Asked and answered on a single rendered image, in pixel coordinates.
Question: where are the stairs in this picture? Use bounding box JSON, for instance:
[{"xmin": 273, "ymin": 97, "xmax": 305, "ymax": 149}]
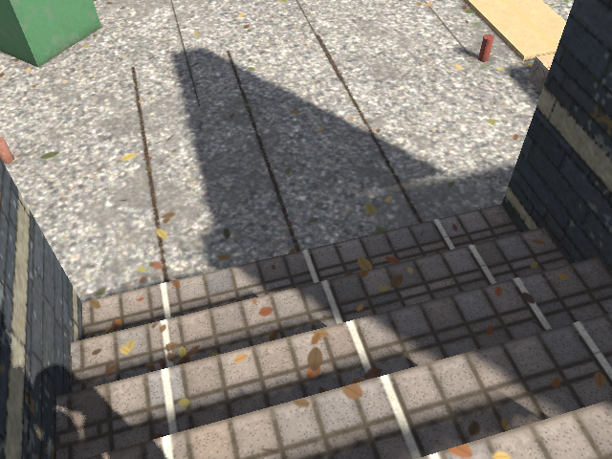
[{"xmin": 56, "ymin": 204, "xmax": 612, "ymax": 459}]

